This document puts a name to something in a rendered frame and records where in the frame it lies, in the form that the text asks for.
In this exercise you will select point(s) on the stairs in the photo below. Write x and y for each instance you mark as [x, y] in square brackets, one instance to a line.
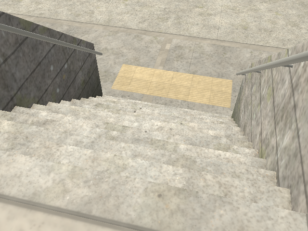
[179, 147]

